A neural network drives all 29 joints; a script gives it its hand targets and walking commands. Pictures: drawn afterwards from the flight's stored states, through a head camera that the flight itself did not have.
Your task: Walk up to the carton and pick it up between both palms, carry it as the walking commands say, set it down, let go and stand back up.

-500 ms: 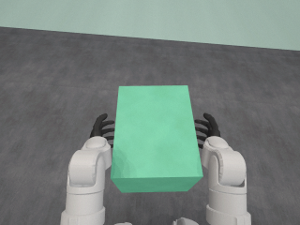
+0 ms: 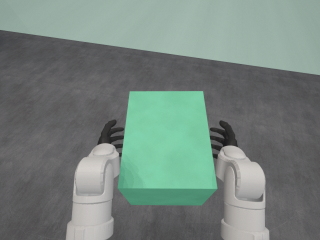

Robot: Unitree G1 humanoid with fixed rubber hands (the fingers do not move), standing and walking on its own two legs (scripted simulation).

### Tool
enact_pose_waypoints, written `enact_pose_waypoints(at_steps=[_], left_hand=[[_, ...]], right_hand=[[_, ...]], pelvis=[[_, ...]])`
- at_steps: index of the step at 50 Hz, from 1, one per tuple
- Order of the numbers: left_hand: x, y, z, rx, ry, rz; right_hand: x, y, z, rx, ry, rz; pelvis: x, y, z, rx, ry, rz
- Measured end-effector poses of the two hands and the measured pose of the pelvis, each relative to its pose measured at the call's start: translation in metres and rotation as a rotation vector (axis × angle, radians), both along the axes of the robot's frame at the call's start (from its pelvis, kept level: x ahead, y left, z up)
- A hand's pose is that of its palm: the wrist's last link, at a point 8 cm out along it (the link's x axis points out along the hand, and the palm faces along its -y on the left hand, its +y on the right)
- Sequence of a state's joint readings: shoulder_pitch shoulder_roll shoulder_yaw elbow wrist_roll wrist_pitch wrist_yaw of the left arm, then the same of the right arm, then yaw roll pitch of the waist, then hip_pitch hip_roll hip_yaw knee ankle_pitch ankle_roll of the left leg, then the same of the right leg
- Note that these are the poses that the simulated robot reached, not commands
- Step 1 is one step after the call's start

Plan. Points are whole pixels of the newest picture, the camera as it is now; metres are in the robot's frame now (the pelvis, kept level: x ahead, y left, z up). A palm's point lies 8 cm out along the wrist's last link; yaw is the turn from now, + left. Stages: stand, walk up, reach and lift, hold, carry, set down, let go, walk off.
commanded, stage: carry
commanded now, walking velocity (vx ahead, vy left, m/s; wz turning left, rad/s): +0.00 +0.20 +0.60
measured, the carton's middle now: (166, 149) +0.35 -0.02 +0.03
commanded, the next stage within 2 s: none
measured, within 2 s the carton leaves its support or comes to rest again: neither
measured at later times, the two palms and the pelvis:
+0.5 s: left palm out of the picture +0.18 +0.35 +0.10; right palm (119, 174) +0.25 +0.09 +0.09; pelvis -0.06 +0.15 +0.00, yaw +17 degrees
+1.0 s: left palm out of the picture -0.02 +0.57 +0.08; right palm out of the picture +0.14 +0.35 +0.08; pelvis -0.18 +0.29 -0.01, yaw +32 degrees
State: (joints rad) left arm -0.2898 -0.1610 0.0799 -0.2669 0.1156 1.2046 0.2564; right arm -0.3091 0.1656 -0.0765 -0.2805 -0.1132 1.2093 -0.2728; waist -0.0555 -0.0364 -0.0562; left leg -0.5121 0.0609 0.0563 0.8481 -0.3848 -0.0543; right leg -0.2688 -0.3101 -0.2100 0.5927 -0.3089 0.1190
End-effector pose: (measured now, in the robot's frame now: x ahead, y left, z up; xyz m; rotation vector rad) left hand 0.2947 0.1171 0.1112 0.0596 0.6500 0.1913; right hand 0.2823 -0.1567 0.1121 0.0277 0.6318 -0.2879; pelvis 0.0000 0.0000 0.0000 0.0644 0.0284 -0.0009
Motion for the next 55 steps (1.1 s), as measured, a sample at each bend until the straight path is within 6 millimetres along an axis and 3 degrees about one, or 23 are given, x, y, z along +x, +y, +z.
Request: enact_pose_waypoints(at_steps=[5,9,12,16,21,25,32,36,39,43,46,50,55], left_hand=[[-0.006,0.084,-0.025,-0.022,0.004,0.086],[-0.036,0.138,-0.05,-0.058,0.081,0.193],[-0.059,0.167,-0.053,-0.053,0.092,0.246],[-0.078,0.194,-0.041,-0.03,0.05,0.284],[-0.097,0.215,-0.023,0.021,0.025,0.287],[-0.117,0.235,-0.011,0.012,0.034,0.32],[-0.154,0.289,0.007,0.016,-0.007,0.393],[-0.183,0.337,0.001,0.007,-0.006,0.441],[-0.21,0.379,-0.018,-0.018,-0.004,0.49],[-0.26,0.418,-0.042,-0.077,0.061,0.588],[-0.292,0.435,-0.045,-0.081,0.069,0.645],[-0.32,0.453,-0.035,-0.062,0.032,0.684],[-0.334,0.461,-0.018,-0.025,0.008,0.665]], right_hand=[[0.016,0.084,-0.018,-0.025,0.007,0.08],[0.016,0.141,-0.038,-0.057,0.091,0.195],[0.011,0.172,-0.044,-0.044,0.103,0.254],[0.001,0.2,-0.044,-0.008,0.061,0.299],[-0.018,0.221,-0.04,0.039,0.032,0.31],[-0.034,0.242,-0.025,0.021,0.044,0.351],[-0.05,0.303,-0.002,0.023,0.002,0.408],[-0.066,0.357,-0.003,0.001,0.001,0.447],[-0.083,0.404,-0.014,-0.031,0.004,0.493],[-0.109,0.455,-0.031,-0.085,0.079,0.604],[-0.126,0.482,-0.036,-0.089,0.091,0.664],[-0.143,0.505,-0.034,-0.055,0.058,0.704],[-0.163,0.509,-0.027,-0.014,0.035,0.689]], pelvis=[[0.001,0.057,-0.022,-0.032,0.016,0.062],[-0.013,0.08,-0.019,-0.059,0.024,0.095],[-0.024,0.095,-0.016,-0.064,0.027,0.131],[-0.037,0.113,-0.015,-0.058,0.036,0.175],[-0.051,0.134,-0.012,-0.065,0.032,0.23],[-0.061,0.146,0.0,-0.032,0.021,0.296],[-0.084,0.185,0.006,0.008,0.008,0.382],[-0.103,0.222,-0.002,-0.004,0.007,0.438],[-0.12,0.252,-0.017,-0.032,0.01,0.473],[-0.144,0.268,-0.013,-0.074,0.007,0.508],[-0.159,0.277,-0.011,-0.078,0.004,0.54],[-0.177,0.289,-0.01,-0.069,0.009,0.567],[-0.196,0.301,-0.007,-0.071,0.021,0.577]])
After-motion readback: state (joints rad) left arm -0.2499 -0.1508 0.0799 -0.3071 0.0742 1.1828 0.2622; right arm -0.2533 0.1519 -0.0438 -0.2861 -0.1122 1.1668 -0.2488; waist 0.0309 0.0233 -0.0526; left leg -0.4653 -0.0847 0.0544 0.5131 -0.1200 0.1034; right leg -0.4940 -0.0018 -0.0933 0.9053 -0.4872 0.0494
